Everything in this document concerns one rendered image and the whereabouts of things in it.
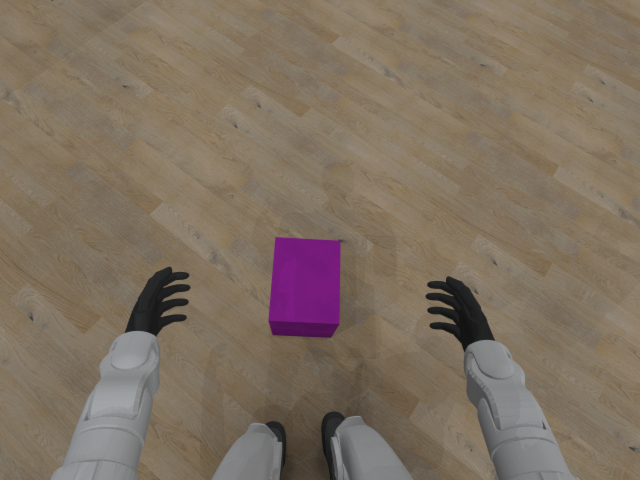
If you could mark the robot right forearm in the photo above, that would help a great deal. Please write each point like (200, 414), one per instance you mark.
(517, 435)

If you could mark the robot shin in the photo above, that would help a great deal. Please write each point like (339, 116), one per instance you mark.
(260, 428)
(350, 421)

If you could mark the robot left forearm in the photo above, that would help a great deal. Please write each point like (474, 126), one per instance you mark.
(112, 428)

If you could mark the left robot hand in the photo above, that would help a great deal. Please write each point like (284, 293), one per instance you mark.
(146, 314)

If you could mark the robot right shin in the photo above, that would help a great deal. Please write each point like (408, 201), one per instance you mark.
(350, 421)

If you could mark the robot left shin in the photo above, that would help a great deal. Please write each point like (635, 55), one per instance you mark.
(260, 428)

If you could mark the right robot hand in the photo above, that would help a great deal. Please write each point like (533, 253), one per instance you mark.
(471, 323)

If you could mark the carton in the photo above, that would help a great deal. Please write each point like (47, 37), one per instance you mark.
(305, 289)

